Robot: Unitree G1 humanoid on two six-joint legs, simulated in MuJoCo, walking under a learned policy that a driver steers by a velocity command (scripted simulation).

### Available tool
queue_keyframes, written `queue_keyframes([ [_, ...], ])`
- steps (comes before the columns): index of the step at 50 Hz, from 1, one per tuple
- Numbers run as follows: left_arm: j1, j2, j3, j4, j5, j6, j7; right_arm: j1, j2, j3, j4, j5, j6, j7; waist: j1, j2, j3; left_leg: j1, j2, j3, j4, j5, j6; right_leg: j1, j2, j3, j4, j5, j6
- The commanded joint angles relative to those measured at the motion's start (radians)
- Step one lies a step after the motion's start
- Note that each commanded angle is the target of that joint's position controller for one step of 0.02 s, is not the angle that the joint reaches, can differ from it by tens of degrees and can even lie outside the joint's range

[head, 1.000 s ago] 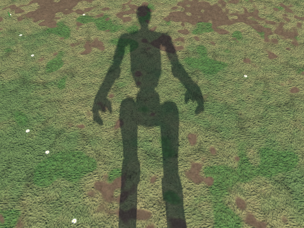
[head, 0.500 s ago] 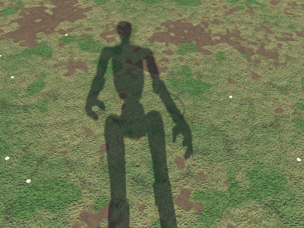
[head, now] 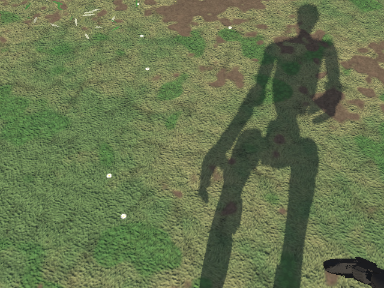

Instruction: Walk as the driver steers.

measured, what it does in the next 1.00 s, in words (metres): walks ahead, turning right: right foot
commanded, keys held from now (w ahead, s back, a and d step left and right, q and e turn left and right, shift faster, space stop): w+e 0.90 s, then w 0.02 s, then w+q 0.08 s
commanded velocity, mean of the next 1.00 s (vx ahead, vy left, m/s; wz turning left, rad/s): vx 0.50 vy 0.00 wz -0.36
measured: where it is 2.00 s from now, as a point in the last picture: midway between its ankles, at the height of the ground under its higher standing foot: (269, 133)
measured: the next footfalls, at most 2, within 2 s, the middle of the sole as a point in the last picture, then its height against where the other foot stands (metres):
right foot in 0.54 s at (244, 284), level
left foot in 1.06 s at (234, 188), level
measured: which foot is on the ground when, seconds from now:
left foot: down 0.00-0.56, up 0.58-1.00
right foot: down 0.00-0.00, up 0.02-0.52, down 0.54-1.00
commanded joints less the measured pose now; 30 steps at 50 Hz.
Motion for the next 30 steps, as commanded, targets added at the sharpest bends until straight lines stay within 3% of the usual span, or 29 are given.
queue_keyframes([
  [1,0.086,0.106,0.017,-0.1,-0.02,-0.007,-0.011,0.449,-0.267,-0.082,0.043,0.022,0.0,-0.043,-0.186,0.185,-0.508,0.938,0.493,-0.87,-0.245,-0.077,0.244,-0.657,0.075,0.151,0.834,-0.066,-0.034],
  [2,-0.061,0.166,0.035,-0.119,-0.017,-0.005,-0.008,0.385,-0.232,-0.08,0.053,0.035,0.005,-0.056,-0.194,0.032,-0.353,0.823,0.428,-0.686,-0.267,-0.034,0.192,-0.735,0.017,0.245,0.846,0.071,-0.044],
  [3,-0.098,0.128,0.023,-0.131,-0.027,-0.015,-0.014,0.32,-0.179,-0.062,0.064,0.033,-0.002,-0.063,-0.151,0.029,-0.197,0.632,0.395,-0.531,-0.297,0.065,0.162,-0.715,-0.008,0.245,0.774,0.145,-0.048],
  [4,-0.083,0.11,0.02,-0.11,-0.024,-0.013,-0.019,0.282,-0.13,-0.048,0.075,0.028,-0.014,-0.061,-0.106,-0.01,-0.122,0.503,0.345,-0.424,-0.329,0.142,0.115,-0.654,-0.036,0.251,0.687,0.168,-0.05],
  [5,-0.047,0.1,0.021,-0.088,-0.009,0.005,-0.023,0.258,-0.105,-0.038,0.083,0.032,-0.026,-0.06,-0.068,0.005,-0.084,0.412,0.306,-0.336,-0.356,0.195,0.087,-0.589,-0.045,0.257,0.635,0.172,-0.046],
  [7,0.008,0.08,0.023,-0.048,0.004,0.038,-0.033,0.258,-0.076,-0.028,0.1,0.034,-0.054,-0.055,-0.042,0.027,-0.073,0.339,0.272,-0.241,-0.405,0.23,0.057,-0.516,-0.035,0.259,0.589,0.193,-0.042],
  [9,-0.019,0.065,0.028,-0.047,0.001,0.049,-0.044,0.273,-0.085,-0.031,0.123,0.038,-0.071,-0.053,-0.035,0.039,-0.043,0.349,0.255,-0.173,-0.446,0.241,0.037,-0.572,-0.029,0.263,0.55,0.254,-0.041],
  [14,-0.196,0.047,0.031,-0.088,0.001,0.046,-0.055,0.328,-0.067,-0.025,0.165,0.041,-0.08,-0.06,-0.07,0.054,0.02,0.425,0.222,-0.04,-0.486,0.293,-0.015,-0.728,-0.018,0.246,0.374,0.449,-0.031],
  [19,-0.364,0.011,0.008,-0.144,0.009,0.039,-0.072,0.399,-0.07,-0.019,0.214,0.042,-0.079,-0.08,-0.114,0.047,0.047,0.53,0.246,0.043,-0.466,0.453,-0.028,-0.716,0.002,0.134,0.117,0.526,-0.047],
  [22,-0.395,0.016,0.006,-0.168,0.01,0.037,-0.077,0.429,-0.092,-0.019,0.243,0.036,-0.068,-0.094,-0.11,0.053,0.033,0.632,0.272,0.082,-0.38,0.694,-0.042,-0.666,0.048,0.075,0.028,0.44,-0.089],
  [25,-0.263,0.054,0.023,-0.14,0.012,0.041,-0.064,0.401,-0.142,-0.028,0.249,0.029,-0.05,-0.11,-0.036,0.098,-0.061,0.677,0.293,0.117,-0.126,1.071,-0.053,-0.489,0.139,0.033,0.011,0.276,-0.159],
  [26,-0.163,0.081,0.038,-0.114,0.015,0.035,-0.058,0.39,-0.156,-0.031,0.244,0.025,-0.042,-0.11,0.008,0.098,-0.12,0.64,0.298,0.118,0.037,1.034,-0.047,-0.366,0.161,0.053,-0.026,0.242,-0.19],
  [27,-0.012,0.121,0.06,-0.071,0.026,0.028,-0.047,0.36,-0.163,-0.033,0.229,0.029,-0.039,-0.105,0.089,0.056,-0.193,0.506,0.276,0.131,0.282,0.832,-0.055,-0.146,0.142,0.121,-0.121,0.256,-0.235],
  [28,0.057,0.232,0.096,-0.063,0.031,0.034,-0.029,0.383,-0.09,-0.015,0.182,0.039,-0.049,-0.091,0.081,-0.112,-0.287,0.192,0.179,0.138,0.633,0.215,-0.088,0.129,-0.115,0.475,-0.132,0.189,-0.332],
  [29,0.009,0.283,0.11,-0.083,0.003,0.042,-0.031,0.36,-0.081,-0.019,0.122,0.046,-0.057,-0.075,0.032,-0.211,-0.347,-0.145,-0.026,-0.028,0.898,-0.409,-0.121,0.289,-0.296,0.983,-0.266,0.285,-0.48],
  [30,-0.018,0.242,0.105,-0.074,-0.02,0.047,-0.027,0.258,-0.109,-0.02,0.107,0.032,-0.068,-0.071,0.047,-0.045,-0.227,-0.248,0.062,-0.159,0.869,-0.296,-0.108,0.217,-0.259,0.84,-0.302,0.302,-0.437],
])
